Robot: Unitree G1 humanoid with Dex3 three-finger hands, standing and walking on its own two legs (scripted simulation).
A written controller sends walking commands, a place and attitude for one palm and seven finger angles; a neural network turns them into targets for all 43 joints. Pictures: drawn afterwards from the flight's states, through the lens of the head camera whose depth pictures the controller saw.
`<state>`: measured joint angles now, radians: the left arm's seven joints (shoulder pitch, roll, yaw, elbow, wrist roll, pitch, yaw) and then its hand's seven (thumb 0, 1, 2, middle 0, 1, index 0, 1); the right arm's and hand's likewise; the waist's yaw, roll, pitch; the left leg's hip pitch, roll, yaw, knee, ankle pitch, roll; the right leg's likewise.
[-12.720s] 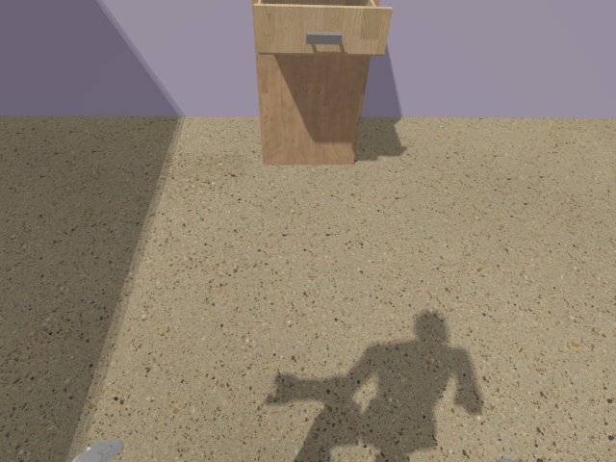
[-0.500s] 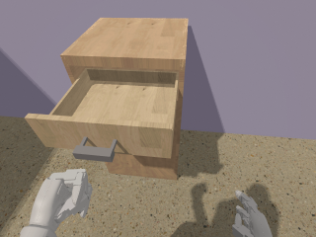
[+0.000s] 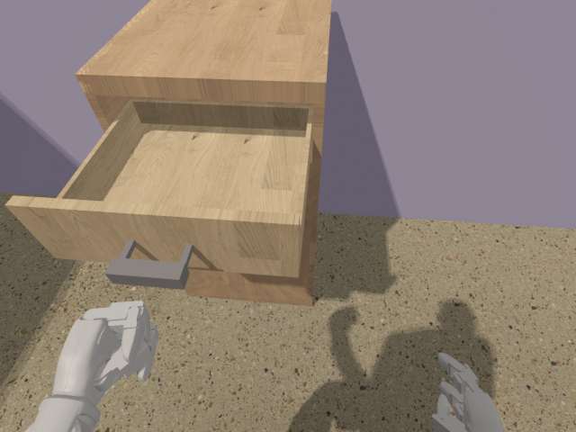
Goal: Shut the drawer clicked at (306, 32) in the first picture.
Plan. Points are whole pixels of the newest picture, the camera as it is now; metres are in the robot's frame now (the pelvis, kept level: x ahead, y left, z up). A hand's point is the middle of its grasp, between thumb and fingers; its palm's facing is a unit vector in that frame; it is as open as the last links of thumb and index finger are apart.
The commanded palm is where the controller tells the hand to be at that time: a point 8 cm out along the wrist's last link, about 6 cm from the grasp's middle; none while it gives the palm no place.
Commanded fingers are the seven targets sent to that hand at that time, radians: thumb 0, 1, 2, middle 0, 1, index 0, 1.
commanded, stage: bring the fist close to the handle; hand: left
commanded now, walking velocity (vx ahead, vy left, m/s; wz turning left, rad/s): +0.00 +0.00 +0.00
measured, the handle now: (153, 260) +0.35 +0.23 +0.04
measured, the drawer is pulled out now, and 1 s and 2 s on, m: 0.30 0.30 0.20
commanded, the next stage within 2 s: push the drawer shut in 0.82 s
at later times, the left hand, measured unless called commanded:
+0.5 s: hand (164, 335) +0.24 +0.18 +0.02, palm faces -0.05 -1.00 -0.03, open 3.3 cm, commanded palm +0.22 +0.23 +0.03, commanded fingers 0.00 0.90 0.90 -1.40 -1.60 -1.40 -1.60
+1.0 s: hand (169, 332) +0.24 +0.17 +0.03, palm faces -0.06 -1.00 -0.05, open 3.3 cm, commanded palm +0.23 +0.23 +0.03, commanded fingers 0.00 0.90 0.90 -1.40 -1.60 -1.40 -1.60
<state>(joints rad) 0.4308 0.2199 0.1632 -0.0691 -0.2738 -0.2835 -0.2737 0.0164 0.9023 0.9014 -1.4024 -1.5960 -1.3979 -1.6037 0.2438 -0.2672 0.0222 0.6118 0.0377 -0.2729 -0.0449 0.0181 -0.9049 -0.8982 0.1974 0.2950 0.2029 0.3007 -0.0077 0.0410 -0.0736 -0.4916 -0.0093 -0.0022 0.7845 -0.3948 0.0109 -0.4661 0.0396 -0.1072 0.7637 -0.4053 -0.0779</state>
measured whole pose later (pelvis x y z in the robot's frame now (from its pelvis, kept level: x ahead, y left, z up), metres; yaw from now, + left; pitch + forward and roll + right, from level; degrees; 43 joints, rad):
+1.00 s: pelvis -0.01 +0.03 -0.03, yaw -1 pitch +11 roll -2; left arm 0.26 0.21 0.05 0.02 -0.19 -0.34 -0.13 0.02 0.90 0.90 -1.40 -1.60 -1.40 -1.60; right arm 0.25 -0.26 0.04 0.51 0.03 -0.13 -0.01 0.02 -0.90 -0.90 0.20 0.30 0.20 0.30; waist -0.03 0.04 -0.12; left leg -0.73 -0.02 0.02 1.01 -0.47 0.05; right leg -0.70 0.02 -0.10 0.97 -0.47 -0.05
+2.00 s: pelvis -0.03 +0.02 -0.03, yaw -1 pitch +13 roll -1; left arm -0.38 0.27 0.16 0.67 -0.19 -0.38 -0.18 -0.02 0.75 0.91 -1.40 -1.60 -1.40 -1.60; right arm 0.29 -0.27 0.04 0.63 0.04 -0.09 -0.03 0.01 -0.91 -0.90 0.20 0.29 0.20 0.30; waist -0.07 0.03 -0.09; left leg -0.78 -0.01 0.02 0.97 -0.43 0.04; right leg -0.75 0.03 -0.10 0.94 -0.43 -0.06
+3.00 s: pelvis -0.03 +0.02 -0.05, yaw -2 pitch +20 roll -2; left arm -0.88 0.41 0.32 1.18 -0.08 -0.44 -0.14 0.01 0.77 0.92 -1.40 -1.60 -1.40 -1.60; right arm 0.38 -0.28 0.04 0.65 -0.01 0.01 0.01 0.01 -0.91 -0.90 0.20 0.29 0.20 0.30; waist -0.17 0.03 -0.11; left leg -0.97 0.01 0.02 1.06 -0.45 0.04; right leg -0.94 0.04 -0.10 1.01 -0.43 -0.06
